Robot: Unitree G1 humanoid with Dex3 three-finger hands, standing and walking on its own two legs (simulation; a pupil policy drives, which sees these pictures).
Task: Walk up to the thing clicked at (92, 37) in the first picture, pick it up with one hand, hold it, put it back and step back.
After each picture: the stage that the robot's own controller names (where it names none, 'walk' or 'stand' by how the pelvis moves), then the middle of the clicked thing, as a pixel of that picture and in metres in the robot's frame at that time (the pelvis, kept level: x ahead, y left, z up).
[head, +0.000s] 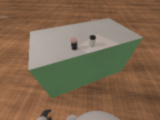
stand; (92, 41) +0.79 +0.03 +0.01
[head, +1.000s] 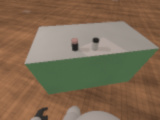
rise first; (95, 44) +0.71 +0.03 +0.03
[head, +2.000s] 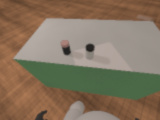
rise first; (89, 52) +0.52 +0.08 +0.04
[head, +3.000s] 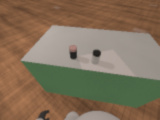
stand; (95, 57) +0.53 -0.01 +0.03
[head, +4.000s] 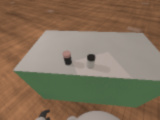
stand; (90, 61) +0.49 +0.02 +0.02
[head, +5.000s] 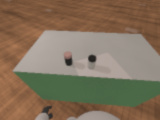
stand; (91, 62) +0.49 +0.02 +0.01
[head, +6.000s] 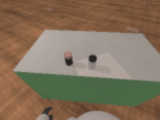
stand; (92, 62) +0.48 +0.02 +0.01
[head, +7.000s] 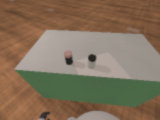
stand; (91, 61) +0.50 +0.02 +0.01
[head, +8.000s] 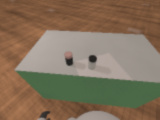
stand; (92, 62) +0.49 +0.02 +0.01
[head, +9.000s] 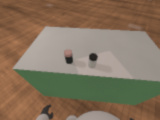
rise first; (92, 61) +0.49 +0.01 +0.01
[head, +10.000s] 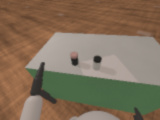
rise first; (96, 63) +0.50 +0.01 +0.01
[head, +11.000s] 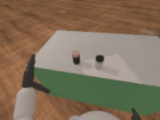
go down; (99, 62) +0.49 +0.00 +0.02
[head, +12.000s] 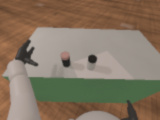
go down; (91, 62) +0.46 -0.01 +0.03
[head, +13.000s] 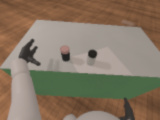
close in; (91, 58) +0.49 -0.01 +0.04
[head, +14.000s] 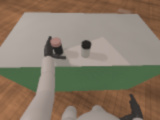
close; (85, 49) +0.51 +0.02 +0.07
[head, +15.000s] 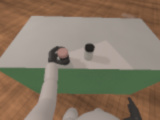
lift; (88, 52) +0.50 +0.01 +0.07
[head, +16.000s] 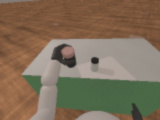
lift; (94, 64) +0.50 +0.00 +0.04
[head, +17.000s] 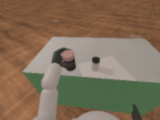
hold; (95, 64) +0.50 +0.00 +0.03
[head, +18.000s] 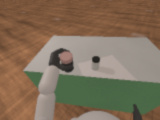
hold; (95, 63) +0.50 +0.00 +0.03
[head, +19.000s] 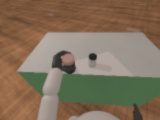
crouch; (92, 60) +0.51 +0.01 +0.03
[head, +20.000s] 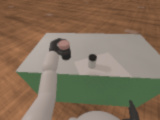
crouch; (92, 61) +0.51 +0.00 +0.02
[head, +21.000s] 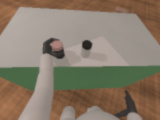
lower; (86, 49) +0.50 +0.01 +0.06
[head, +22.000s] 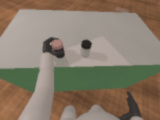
lower; (85, 49) +0.50 +0.01 +0.07
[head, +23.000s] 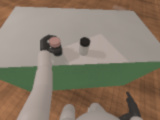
lower; (84, 47) +0.51 +0.01 +0.08
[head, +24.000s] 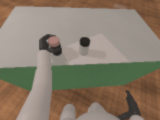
lower; (84, 46) +0.51 +0.01 +0.08
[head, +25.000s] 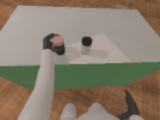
loosen; (86, 46) +0.51 +0.01 +0.08
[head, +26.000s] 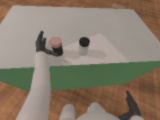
withdraw; (83, 47) +0.51 +0.01 +0.08
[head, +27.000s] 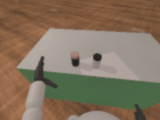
sink last; (96, 61) +0.48 +0.00 +0.04
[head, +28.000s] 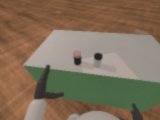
stand; (97, 60) +0.51 +0.00 +0.03
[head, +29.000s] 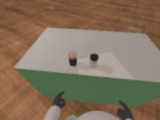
stand; (93, 61) +0.49 +0.01 +0.02
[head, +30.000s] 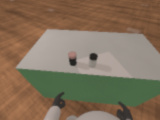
stand; (92, 60) +0.51 +0.01 +0.02
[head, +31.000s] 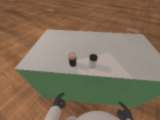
stand; (92, 61) +0.50 +0.01 +0.01
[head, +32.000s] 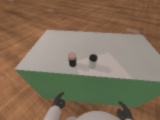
stand; (92, 61) +0.50 +0.01 +0.01
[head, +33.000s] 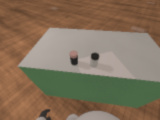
walk; (94, 60) +0.50 +0.01 +0.02
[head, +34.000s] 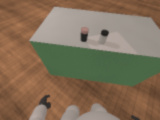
walk; (103, 37) +0.70 -0.05 +0.04
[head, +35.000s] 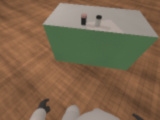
walk; (98, 21) +1.05 +0.00 +0.03
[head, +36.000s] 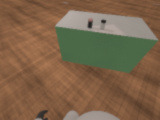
stand; (102, 24) +1.16 -0.05 +0.03
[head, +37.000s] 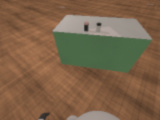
stand; (98, 27) +1.16 -0.04 +0.01
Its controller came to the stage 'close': yes
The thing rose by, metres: 0.00
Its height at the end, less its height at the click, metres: +0.00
